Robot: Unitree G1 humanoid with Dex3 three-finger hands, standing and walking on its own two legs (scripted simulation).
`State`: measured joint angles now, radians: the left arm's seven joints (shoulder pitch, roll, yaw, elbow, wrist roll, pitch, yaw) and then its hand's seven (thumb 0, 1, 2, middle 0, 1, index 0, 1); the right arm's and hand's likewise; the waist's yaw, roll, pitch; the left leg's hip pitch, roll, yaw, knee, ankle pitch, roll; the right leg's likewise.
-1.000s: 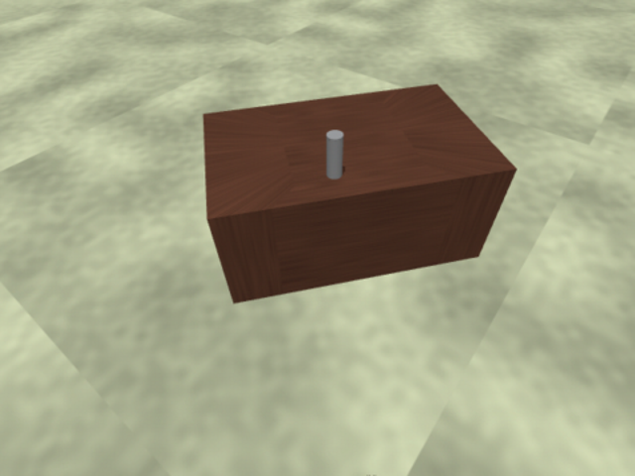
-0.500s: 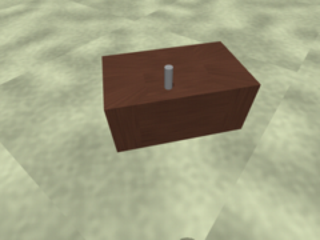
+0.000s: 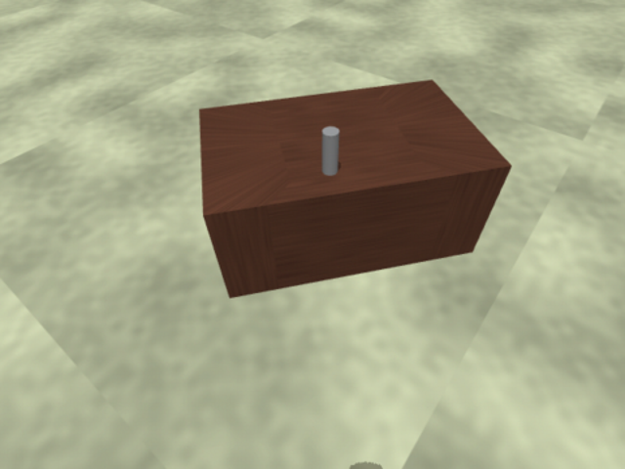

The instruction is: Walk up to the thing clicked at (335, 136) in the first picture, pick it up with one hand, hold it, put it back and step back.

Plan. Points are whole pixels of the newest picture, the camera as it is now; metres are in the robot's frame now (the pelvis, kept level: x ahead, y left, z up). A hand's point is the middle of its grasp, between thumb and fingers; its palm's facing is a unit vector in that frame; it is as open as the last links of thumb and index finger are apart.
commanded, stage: stand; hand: right
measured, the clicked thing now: (330, 151) +1.08 -0.03 -0.26
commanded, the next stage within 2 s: walk up in 0.12 s
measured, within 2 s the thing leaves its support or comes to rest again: neither
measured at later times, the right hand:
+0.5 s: hand (482, 464) +0.19 -0.21 -0.15, palm faces -0.12 +0.90 -0.43, open 7.4 cm
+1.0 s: hand (444, 341) +0.39 -0.21 -0.18, palm faces -0.21 +0.92 -0.33, open 7.4 cm
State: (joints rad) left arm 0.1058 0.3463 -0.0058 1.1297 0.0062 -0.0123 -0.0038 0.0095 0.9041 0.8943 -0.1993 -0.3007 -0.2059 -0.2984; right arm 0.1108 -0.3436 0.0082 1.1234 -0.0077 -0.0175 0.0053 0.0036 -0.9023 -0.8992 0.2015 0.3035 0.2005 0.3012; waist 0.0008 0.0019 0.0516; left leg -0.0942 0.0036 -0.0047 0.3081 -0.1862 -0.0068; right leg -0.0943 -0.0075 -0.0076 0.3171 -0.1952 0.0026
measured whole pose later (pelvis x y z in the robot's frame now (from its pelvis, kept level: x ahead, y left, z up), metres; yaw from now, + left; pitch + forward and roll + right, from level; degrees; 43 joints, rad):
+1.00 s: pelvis +0.30 +0.04 -0.02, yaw +10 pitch -4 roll +2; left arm 0.23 0.38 0.08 0.85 0.01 -0.07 -0.07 0.01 0.90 0.89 -0.20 -0.30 -0.21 -0.30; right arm 0.34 -0.41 -0.05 0.88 0.00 -0.06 0.02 0.01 -0.90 -0.90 0.20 0.30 0.20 0.30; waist 0.02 0.03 0.10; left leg -0.30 0.00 -0.04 1.11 -0.46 0.03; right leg -0.32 -0.07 -0.07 0.64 -0.26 -0.03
